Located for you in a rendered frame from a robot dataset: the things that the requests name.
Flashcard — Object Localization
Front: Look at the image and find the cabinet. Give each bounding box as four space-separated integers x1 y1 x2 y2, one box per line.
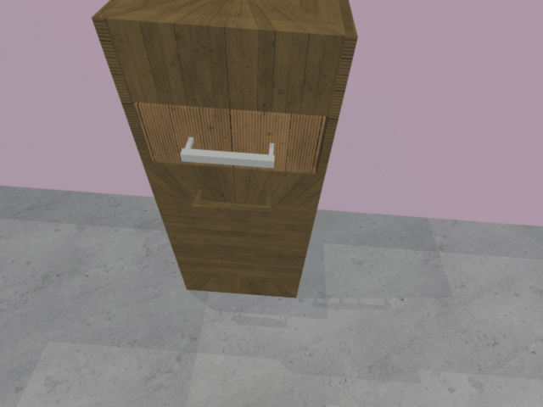
92 0 358 298

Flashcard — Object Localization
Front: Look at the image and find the drawer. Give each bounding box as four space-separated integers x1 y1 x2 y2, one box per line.
134 103 326 174

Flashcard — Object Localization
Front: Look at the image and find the handle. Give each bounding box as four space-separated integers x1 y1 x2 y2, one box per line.
180 137 275 168
192 200 272 217

